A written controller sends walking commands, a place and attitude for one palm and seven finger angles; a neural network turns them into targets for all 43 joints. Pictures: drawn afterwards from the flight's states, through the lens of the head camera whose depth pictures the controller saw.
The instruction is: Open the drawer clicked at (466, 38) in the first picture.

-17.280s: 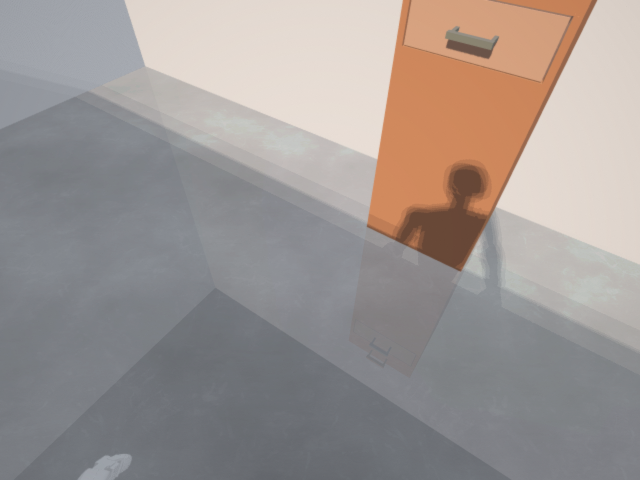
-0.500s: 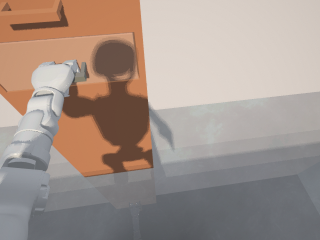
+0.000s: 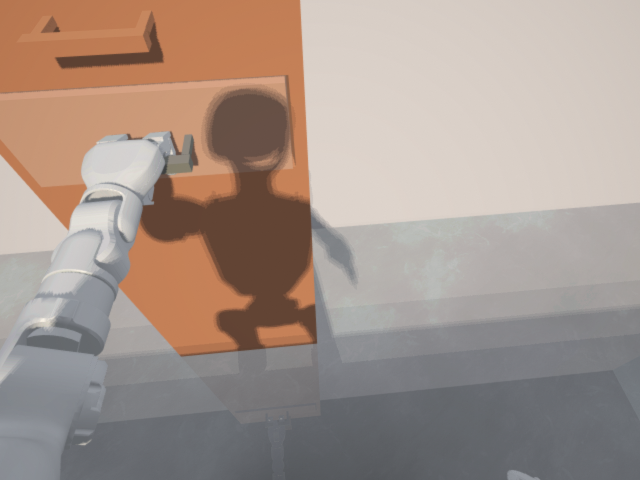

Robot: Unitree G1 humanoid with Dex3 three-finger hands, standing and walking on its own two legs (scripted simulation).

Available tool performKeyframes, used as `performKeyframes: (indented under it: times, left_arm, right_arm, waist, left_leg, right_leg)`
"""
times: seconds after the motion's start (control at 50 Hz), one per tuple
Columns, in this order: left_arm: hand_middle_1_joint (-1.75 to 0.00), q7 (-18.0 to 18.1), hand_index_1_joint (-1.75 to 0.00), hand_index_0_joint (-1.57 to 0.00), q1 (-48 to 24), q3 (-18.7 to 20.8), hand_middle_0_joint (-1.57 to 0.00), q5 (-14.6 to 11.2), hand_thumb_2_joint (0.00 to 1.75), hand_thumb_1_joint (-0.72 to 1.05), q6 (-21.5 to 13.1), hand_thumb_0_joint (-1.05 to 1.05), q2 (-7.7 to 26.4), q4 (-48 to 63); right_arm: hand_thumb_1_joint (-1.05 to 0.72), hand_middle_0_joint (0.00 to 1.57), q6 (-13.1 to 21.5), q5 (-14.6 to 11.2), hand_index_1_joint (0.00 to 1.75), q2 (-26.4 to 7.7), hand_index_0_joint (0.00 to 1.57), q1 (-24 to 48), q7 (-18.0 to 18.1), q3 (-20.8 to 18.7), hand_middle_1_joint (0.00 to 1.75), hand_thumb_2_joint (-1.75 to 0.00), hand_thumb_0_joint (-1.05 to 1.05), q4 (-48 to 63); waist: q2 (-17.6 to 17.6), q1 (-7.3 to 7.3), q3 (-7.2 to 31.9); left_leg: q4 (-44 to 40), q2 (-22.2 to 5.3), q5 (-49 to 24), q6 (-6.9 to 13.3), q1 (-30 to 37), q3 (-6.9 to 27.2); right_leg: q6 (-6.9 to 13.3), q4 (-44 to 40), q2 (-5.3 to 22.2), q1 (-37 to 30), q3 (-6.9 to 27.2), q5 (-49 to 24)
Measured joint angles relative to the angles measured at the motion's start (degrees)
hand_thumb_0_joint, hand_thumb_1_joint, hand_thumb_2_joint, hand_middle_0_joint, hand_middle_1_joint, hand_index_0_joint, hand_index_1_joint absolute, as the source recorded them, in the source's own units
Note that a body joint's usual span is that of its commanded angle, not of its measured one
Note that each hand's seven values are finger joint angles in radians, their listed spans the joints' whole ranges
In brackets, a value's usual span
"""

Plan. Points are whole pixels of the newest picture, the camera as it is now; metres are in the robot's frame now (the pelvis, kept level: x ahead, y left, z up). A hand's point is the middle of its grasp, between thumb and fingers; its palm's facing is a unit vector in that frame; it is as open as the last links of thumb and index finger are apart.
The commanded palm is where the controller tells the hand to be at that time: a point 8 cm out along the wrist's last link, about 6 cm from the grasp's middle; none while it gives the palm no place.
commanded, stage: pull the drawer open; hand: left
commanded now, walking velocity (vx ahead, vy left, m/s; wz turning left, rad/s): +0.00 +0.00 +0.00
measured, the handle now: (147, 155) +0.52 +0.23 +0.11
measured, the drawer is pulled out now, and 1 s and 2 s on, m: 0.01 0.06 0.15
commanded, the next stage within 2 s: none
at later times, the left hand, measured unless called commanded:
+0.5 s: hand (140, 216) +0.43 +0.23 +0.08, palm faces +0.03 -0.06 -1.00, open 5.4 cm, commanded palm +0.37 +0.24 +0.14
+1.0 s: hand (134, 227) +0.41 +0.23 +0.09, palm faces -0.04 -0.03 -1.00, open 5.4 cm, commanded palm +0.38 +0.24 +0.14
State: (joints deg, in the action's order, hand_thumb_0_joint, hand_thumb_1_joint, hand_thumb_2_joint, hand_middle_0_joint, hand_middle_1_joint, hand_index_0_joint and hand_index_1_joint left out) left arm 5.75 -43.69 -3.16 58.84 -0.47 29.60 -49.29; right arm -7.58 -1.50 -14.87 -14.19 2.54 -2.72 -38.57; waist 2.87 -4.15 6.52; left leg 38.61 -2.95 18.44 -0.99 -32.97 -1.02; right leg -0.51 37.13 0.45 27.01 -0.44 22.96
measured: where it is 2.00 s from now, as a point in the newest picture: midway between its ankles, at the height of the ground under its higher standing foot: outside the picture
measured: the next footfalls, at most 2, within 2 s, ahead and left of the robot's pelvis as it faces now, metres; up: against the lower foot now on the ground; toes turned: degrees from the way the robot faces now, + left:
none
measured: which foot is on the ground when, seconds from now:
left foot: down 0.00-1.00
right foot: down 0.00-1.00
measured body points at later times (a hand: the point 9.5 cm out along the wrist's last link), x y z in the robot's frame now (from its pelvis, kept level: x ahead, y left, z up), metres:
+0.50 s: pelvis +0.00 +0.01 +0.00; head +0.04 -0.01 +0.45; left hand +0.42 +0.23 +0.14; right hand +0.03 -0.27 -0.13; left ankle +0.00 +0.13 -0.72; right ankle -0.06 -0.13 -0.72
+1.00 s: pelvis -0.01 -0.01 +0.00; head +0.03 -0.03 +0.45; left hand +0.41 +0.23 +0.14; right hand +0.12 -0.26 -0.12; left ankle +0.00 +0.13 -0.72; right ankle -0.06 -0.13 -0.72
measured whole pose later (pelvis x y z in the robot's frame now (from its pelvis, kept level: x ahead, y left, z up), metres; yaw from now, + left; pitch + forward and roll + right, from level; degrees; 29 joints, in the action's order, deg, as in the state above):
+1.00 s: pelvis -0.01 -0.01 +0.00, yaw +1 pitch +9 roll +0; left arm 4.2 -35.3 -4.8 57.3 -0.9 27.8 -39.8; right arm -7.0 -1.6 -14.1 -11.9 3.7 -1.3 -37.7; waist 3.0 -1.3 5.6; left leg 37.6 -2.6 17.4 -1.4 -29.2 0.1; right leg 0.2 37.5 0.6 23.4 -1.6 23.1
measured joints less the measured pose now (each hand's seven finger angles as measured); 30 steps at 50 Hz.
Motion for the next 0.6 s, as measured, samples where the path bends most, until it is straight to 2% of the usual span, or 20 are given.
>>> performKeyframes:
  times: [0.14,0.26,0.44,0.56,0.6]
  left_arm:
    - [-1.35,0.3,-1.35,-0.41,-1.58,1.94,-0.39,0.64,0.85,0.79,-2.93,0.01,1.46,-3.13]
    - [-1.35,1.42,-1.35,-0.41,0.36,3.58,-0.36,0.39,0.85,0.8,-3.26,0.01,2.41,-1.62]
    - [-1.35,2.13,-1.35,-0.38,13.55,4.36,-0.31,-2.58,0.81,0.79,0.98,0.02,0.91,13.08]
    - [-1.35,1.5,-1.32,-0.36,22.58,2.26,-0.28,-3.9,0.82,0.8,5.35,0.02,-1.04,24.57]
    - [-1.35,1.64,-1.31,-0.36,23.19,0.54,-0.28,-3.93,0.82,0.8,6.11,0.02,-1.73,25.94]
  right_arm:
    - [-0.91,0.2,-0.06,0.14,0.3,0.07,0.2,-2.25,0.56,0.18,0.3,-0.9,0.0,-0.39]
    - [-0.91,0.2,-0.36,0.09,0.3,-0.15,0.2,-4.96,0.25,-0.45,0.3,-0.9,0.0,-0.84]
    - [-0.91,0.2,-0.72,-0.6,0.3,-0.58,0.2,-6.62,-0.96,-1.4,0.3,-0.9,0.01,-0.36]
    - [-0.91,0.2,0.11,-0.93,0.3,-0.36,0.2,-3.41,-1.72,-0.94,0.3,-0.9,0.01,0.97]
    - [-0.91,0.2,0.65,-1.05,0.3,-0.37,0.2,-1.88,-1.52,-0.52,0.3,-0.9,0.01,1.22]
  waist:
    - [0.01,-0.81,-0.01]
    - [0.16,-1.37,-0.09]
    - [0.74,-0.9,0.59]
    - [0.76,0.1,0.6]
    - [0.75,0.79,0.39]
  left_leg:
    - [0.86,-0.28,-0.2,-0.08,-1.44,0.03]
    - [0.94,-0.73,-0.32,-0.1,-1.82,-0.65]
    - [-1.39,-0.93,-0.1,0.29,2.08,-2.62]
    - [-2.87,-0.42,0.09,0.49,5.51,-2.85]
    - [-2.93,-0.11,0.13,0.52,6.17,-2.38]
  right_leg:
    - [0.18,1.28,-0.28,1.69,0.06,-0.01]
    - [0.21,1.41,-0.67,2.47,0.81,-0.44]
    - [-0.26,-1.32,-0.73,-0.82,2.69,-1.16]
    - [-0.54,-3.1,-0.21,-4.4,2.81,-1.14]
    - [-0.6,-3.29,0.06,-5.4,2.29,-0.97]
